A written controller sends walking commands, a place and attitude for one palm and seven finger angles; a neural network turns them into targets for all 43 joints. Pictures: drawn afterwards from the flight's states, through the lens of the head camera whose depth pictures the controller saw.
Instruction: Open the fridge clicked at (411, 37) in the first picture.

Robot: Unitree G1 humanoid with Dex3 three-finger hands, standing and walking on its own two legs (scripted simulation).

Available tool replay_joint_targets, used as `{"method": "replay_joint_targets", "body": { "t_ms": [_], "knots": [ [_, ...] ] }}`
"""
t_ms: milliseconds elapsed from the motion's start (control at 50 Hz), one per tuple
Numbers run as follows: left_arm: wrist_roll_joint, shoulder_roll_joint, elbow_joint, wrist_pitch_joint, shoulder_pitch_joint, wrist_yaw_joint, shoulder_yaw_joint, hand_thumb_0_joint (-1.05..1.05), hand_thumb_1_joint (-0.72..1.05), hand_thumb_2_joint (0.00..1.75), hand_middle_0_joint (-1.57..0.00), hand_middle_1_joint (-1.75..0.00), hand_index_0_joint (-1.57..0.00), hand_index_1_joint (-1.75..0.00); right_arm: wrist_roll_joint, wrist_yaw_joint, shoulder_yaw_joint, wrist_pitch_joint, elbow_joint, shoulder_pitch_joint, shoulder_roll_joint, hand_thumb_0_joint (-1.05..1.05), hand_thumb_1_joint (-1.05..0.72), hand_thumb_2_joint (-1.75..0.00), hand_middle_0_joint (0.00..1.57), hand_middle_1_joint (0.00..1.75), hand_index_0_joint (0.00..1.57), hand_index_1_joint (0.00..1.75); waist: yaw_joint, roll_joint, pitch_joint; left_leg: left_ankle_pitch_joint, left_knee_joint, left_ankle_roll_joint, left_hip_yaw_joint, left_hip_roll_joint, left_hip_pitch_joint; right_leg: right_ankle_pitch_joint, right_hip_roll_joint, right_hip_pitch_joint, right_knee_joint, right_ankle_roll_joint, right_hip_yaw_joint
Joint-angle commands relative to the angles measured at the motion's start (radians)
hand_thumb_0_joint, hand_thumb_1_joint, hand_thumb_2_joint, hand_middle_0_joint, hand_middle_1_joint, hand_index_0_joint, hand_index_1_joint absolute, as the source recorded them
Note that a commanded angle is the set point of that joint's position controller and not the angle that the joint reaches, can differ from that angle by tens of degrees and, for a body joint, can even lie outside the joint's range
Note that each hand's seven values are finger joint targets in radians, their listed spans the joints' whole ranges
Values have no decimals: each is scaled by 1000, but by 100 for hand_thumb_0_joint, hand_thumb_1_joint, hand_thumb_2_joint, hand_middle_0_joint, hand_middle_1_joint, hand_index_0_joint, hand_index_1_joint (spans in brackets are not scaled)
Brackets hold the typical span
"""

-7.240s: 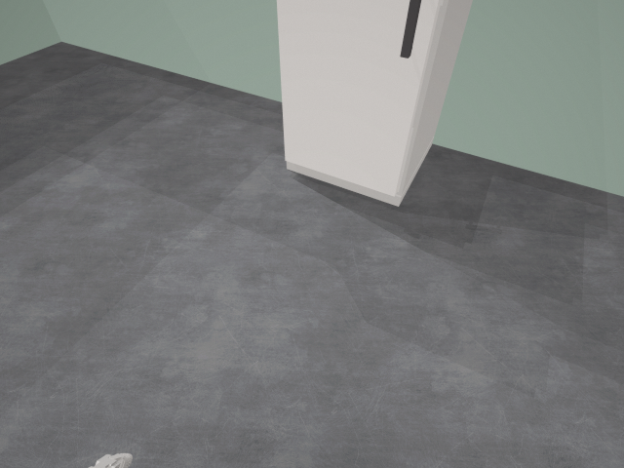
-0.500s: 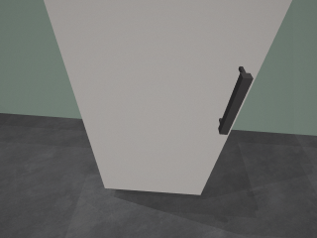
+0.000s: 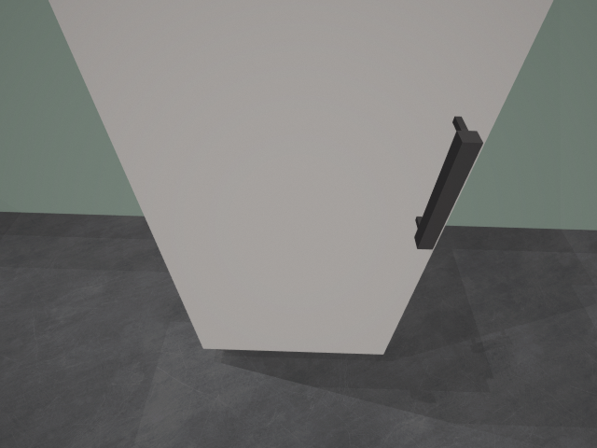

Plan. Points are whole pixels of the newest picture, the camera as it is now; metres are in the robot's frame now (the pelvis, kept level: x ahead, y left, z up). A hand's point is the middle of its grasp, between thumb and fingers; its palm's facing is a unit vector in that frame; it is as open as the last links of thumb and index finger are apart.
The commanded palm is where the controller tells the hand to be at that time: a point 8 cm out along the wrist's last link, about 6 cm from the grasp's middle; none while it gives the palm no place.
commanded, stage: come to a stop and stand still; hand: right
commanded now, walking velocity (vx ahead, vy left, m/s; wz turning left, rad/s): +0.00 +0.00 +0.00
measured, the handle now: (439, 188) +0.50 -0.19 +0.08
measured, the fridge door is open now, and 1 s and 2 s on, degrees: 0 0 0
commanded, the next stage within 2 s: look again from close up in 0.68 s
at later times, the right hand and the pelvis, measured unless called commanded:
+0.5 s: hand out of the picture +0.07 -0.21 -0.16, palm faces +0.00 +0.97 -0.24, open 7.4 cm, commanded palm none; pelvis +0.04 -0.01 +0.01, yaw +0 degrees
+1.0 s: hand out of the picture +0.08 -0.21 -0.16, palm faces +0.00 +0.97 -0.24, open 7.4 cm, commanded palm none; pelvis +0.05 -0.01 +0.01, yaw +0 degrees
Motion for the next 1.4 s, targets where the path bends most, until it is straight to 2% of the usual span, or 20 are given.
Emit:
{"method": "replay_joint_targets", "body": {
  "t_ms": [0,40,80,140,220,320,460,560,720,740,820,860,940,1120,1240,1320,1340,1380],
  "knots": [
    [-9,99,-33,-31,17,9,16,0,90,90,-20,-30,-20,-30,4,-12,-21,-31,-31,27,-117,0,-90,-90,20,30,20,30,-7,-24,40,-63,-169,29,-117,92,-41,-67,-60,26,-125,-36,75],
    [-10,101,-27,-33,8,10,15,0,90,90,-20,-30,-20,-30,2,-12,-19,-34,-24,33,-116,0,-90,-90,20,30,20,30,-9,-2,24,-10,-167,25,-114,91,-23,-16,-64,50,-117,-37,70],
    [-12,114,-25,-36,-9,11,17,0,90,90,-20,-30,-20,-30,3,-13,-19,-35,-20,24,-123,0,-90,-90,20,30,20,30,-8,-24,16,33,-158,23,-109,94,-11,23,-66,66,-114,-37,68],
    [-13,120,-19,-37,-27,12,17,0,90,90,-20,-30,-20,-30,1,-13,-20,-36,-14,19,-134,0,-90,-90,20,30,20,30,-10,-6,13,75,-159,20,-107,96,9,57,-68,80,-112,-39,66],
    [-11,145,-16,-36,-59,12,16,0,90,90,-20,-30,-20,-30,2,-13,-21,-34,-10,-4,-148,0,-90,-90,20,30,20,30,-11,-30,26,60,-161,17,-102,97,8,48,-70,83,-128,-40,72],
    [-10,163,-15,-36,-89,11,16,0,90,90,-20,-30,-20,-30,2,-11,-23,-33,-7,-25,-165,0,-90,-90,20,30,20,30,-14,-18,18,89,-162,13,-99,100,27,73,-72,100,-132,-41,74],
    [-10,187,-9,-39,-117,11,16,0,90,90,-20,-30,-20,-30,1,-10,-25,-36,-10,-54,-192,0,-90,-90,20,30,20,30,-17,3,-15,199,-154,10,-92,111,68,172,-75,134,-123,-42,71],
    [-10,194,-2,-36,-134,9,14,0,90,90,-20,-30,-20,-30,2,-10,-24,-33,-11,-72,-206,0,-90,-90,20,30,20,30,-18,-6,6,164,-169,8,-92,112,65,146,-73,131,-140,-40,74],
    [-10,206,9,-37,-139,10,11,0,90,90,-20,-30,-20,-30,4,-9,-26,-33,-5,-88,-220,0,-90,-90,20,30,20,30,-17,-1,-25,196,-174,7,-88,116,93,180,-75,158,-143,-37,74],
    [-10,200,10,-36,-139,10,12,0,90,90,-20,-30,-20,-30,2,-9,-25,-34,-5,-85,-215,0,-90,-90,20,30,20,30,-19,9,-17,211,-175,6,-84,116,92,187,-77,160,-140,-38,73],
    [-10,203,19,-36,-139,11,9,0,90,90,-20,-30,-20,-30,4,-9,-24,-31,2,-89,-215,0,-90,-90,20,30,20,30,-18,-24,-4,187,-183,6,-87,116,88,174,-76,157,-153,-35,71],
    [-10,198,21,-36,-136,12,8,0,90,90,-20,-30,-20,-30,3,-10,-25,-32,5,-80,-212,0,-90,-90,20,30,20,30,-20,-13,-18,214,-182,6,-86,118,100,195,-76,168,-147,-36,69],
    [-11,192,25,-34,-131,12,7,0,90,90,-20,-30,-20,-30,2,-10,-22,-32,11,-78,-207,0,-90,-90,20,30,20,30,-20,7,2,202,-192,5,-85,115,92,175,-75,163,-153,-34,71],
    [-10,181,37,-32,-123,13,6,0,90,90,-20,-30,-20,-30,5,-11,-18,-32,23,-60,-194,0,-90,-90,20,30,20,30,-18,-9,5,181,-206,8,-89,116,85,149,-73,164,-156,-29,66],
    [-11,164,43,-32,-111,15,7,0,90,90,-20,-30,-20,-30,4,-12,-18,-34,29,-39,-179,0,-90,-90,20,30,20,30,-19,6,-5,215,-202,8,-87,114,94,170,-74,173,-147,-29,63],
    [-12,165,46,-31,-111,15,7,0,90,90,-20,-30,-20,-30,5,-12,-17,-34,32,-36,-177,0,-90,-90,20,30,20,30,-19,-1,16,186,-210,8,-90,116,81,141,-71,159,-153,-25,59],
    [-12,157,47,-30,-106,16,7,0,90,90,-20,-30,-20,-30,3,-13,-16,-34,31,-29,-174,0,-90,-90,20,30,20,30,-19,14,14,199,-208,7,-87,112,84,149,-72,164,-148,-26,61],
    [-12,159,49,-32,-104,16,7,0,90,90,-20,-30,-20,-30,5,-13,-17,-34,33,-30,-173,0,-90,-90,20,30,20,30,-21,-5,9,203,-204,8,-85,116,89,159,-72,161,-148,-26,59]
  ]
}}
